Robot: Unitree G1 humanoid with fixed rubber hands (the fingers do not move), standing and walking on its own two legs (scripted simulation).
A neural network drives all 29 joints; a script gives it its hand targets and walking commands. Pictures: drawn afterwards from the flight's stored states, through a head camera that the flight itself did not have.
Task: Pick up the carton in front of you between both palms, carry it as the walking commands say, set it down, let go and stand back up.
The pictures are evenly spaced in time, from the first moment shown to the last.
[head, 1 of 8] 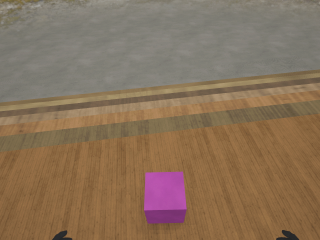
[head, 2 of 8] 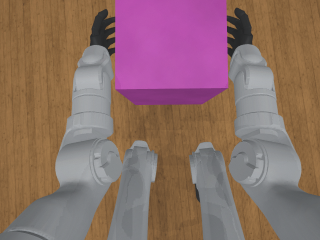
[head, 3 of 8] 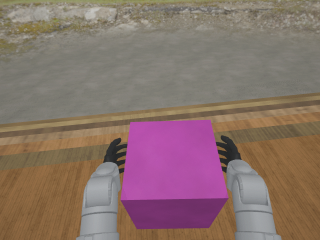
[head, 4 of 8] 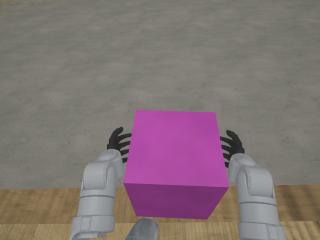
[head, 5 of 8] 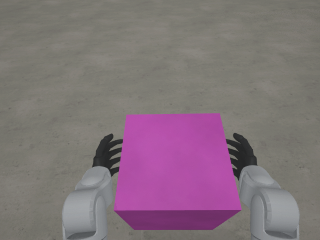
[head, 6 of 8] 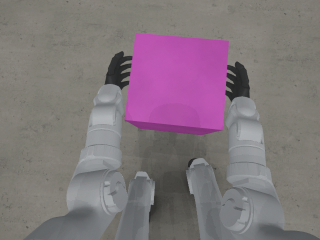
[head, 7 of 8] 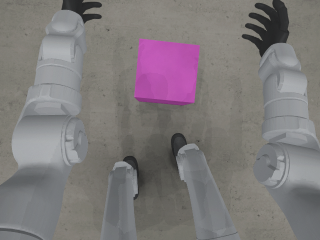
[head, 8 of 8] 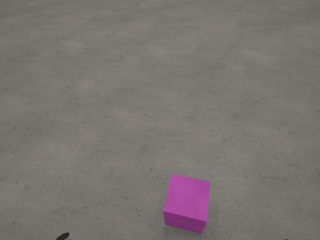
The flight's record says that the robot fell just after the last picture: no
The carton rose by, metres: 0.68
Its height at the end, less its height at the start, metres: -1.22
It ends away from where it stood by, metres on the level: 4.44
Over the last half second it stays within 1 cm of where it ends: yes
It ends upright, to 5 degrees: yes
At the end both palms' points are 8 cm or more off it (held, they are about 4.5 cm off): yes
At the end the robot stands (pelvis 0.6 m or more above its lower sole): yes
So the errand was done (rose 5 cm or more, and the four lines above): yes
